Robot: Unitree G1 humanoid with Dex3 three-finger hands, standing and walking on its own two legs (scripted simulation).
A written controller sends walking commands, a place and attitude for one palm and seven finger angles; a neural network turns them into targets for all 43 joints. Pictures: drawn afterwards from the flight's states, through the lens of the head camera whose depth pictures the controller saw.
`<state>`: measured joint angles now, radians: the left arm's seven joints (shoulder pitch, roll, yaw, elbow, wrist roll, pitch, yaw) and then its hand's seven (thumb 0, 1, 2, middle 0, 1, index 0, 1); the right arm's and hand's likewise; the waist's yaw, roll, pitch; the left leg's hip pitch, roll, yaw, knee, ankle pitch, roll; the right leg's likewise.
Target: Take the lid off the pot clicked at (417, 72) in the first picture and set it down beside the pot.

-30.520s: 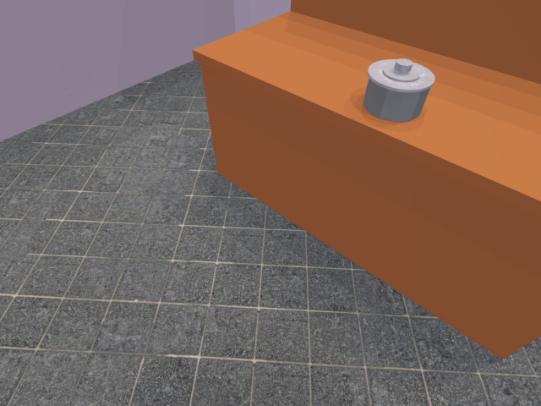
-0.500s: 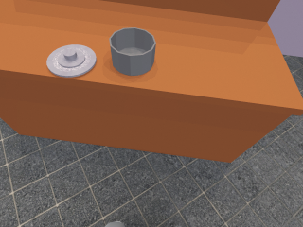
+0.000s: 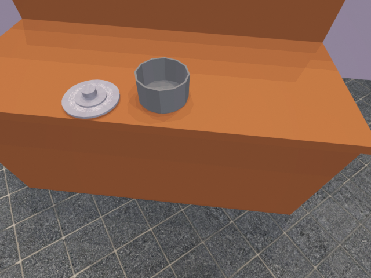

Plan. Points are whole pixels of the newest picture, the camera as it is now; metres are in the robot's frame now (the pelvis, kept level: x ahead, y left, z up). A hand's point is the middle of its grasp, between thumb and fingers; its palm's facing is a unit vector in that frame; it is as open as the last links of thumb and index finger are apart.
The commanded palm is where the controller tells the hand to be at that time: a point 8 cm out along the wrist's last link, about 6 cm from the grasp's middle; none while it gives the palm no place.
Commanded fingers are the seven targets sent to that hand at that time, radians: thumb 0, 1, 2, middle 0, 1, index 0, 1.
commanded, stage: stop stepping back and stand still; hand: left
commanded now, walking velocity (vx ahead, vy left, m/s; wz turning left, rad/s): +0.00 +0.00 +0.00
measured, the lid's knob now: (89, 91) +0.66 +0.36 -0.04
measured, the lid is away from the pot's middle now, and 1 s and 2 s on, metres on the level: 0.25 0.25 0.25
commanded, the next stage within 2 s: let the arm hang, fingers relaxed in 0.68 s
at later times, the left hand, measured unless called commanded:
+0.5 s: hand out of the picture +0.05 +0.18 -0.18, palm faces +0.03 -0.98 -0.20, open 7.3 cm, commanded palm none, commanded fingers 0.00 0.90 0.90 -0.20 -0.30 -0.20 -0.30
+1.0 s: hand out of the picture +0.06 +0.18 -0.18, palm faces +0.03 -0.98 -0.20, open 7.3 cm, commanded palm none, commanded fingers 0.00 0.90 0.90 -0.20 -0.30 -0.20 -0.30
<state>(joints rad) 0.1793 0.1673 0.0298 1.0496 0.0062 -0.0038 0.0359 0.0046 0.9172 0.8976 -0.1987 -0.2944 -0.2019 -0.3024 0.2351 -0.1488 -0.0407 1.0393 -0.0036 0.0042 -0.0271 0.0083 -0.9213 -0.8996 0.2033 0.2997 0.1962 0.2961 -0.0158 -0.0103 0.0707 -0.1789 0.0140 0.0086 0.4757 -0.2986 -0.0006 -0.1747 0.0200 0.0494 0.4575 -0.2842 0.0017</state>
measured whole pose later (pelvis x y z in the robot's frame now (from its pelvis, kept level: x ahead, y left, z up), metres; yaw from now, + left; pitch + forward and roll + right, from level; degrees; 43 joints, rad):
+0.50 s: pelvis +0.02 +0.00 +0.00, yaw -1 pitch +0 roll -1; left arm 0.22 0.17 0.04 1.08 0.00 0.00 0.04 0.01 0.92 0.90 -0.20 -0.29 -0.20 -0.30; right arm 0.27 -0.12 -0.04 1.08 0.00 0.00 -0.04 0.01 -0.91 -0.90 0.20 0.30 0.20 0.30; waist -0.02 -0.02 0.09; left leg -0.14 0.02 0.02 0.48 -0.34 0.00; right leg -0.14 0.03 0.06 0.46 -0.32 0.00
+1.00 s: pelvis +0.03 +0.00 +0.00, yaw -1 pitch +0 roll +0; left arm 0.21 0.17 0.05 1.08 0.01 -0.01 0.04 0.01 0.92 0.90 -0.20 -0.29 -0.20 -0.30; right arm 0.27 -0.12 -0.05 1.08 0.00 0.00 -0.04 0.01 -0.91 -0.90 0.20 0.30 0.20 0.30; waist -0.02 -0.02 0.09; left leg -0.13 0.02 0.02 0.47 -0.34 0.00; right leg -0.13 0.02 0.06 0.45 -0.32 0.00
